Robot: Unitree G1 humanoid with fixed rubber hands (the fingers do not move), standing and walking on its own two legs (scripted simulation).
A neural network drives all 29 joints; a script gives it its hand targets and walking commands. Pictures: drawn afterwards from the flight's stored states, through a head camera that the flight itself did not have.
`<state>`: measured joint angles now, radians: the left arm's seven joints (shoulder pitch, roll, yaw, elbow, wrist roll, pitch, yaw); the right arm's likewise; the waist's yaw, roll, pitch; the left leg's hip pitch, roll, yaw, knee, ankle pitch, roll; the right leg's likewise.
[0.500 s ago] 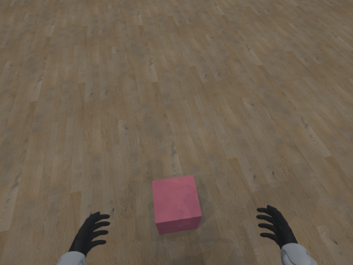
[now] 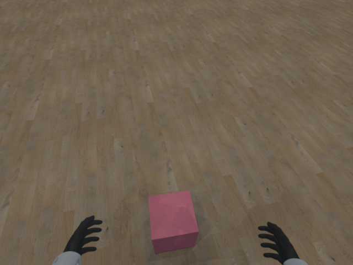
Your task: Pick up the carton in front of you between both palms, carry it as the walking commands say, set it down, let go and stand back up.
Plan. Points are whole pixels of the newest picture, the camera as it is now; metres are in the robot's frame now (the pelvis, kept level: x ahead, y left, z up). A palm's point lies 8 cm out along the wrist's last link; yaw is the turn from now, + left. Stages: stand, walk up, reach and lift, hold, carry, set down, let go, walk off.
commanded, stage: stand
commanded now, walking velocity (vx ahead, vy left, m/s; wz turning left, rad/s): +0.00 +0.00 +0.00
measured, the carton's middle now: (172, 222) +0.43 +0.03 -0.65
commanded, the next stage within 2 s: none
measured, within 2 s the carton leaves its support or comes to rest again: neither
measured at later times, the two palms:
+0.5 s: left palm (55, 261) +0.15 +0.29 -0.10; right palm out of the picture +0.13 -0.28 -0.08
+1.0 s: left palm out of the picture +0.11 +0.31 -0.10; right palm out of the picture +0.10 -0.29 -0.08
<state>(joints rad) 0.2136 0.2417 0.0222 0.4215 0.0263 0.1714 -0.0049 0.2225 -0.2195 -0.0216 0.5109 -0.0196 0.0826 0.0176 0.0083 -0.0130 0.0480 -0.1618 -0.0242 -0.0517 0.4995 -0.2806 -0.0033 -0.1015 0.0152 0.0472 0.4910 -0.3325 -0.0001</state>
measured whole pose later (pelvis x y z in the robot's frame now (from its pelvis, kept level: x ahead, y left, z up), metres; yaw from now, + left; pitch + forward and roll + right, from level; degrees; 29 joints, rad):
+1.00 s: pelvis +0.00 +0.01 +0.01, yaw -1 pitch -2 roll +0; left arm 0.17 0.37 0.01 0.89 0.03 0.00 0.02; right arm 0.14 -0.36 -0.03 0.92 -0.03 0.00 -0.02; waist 0.00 -0.03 0.02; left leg -0.16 -0.02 -0.02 0.43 -0.24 0.01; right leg -0.09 0.00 0.06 0.39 -0.27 0.02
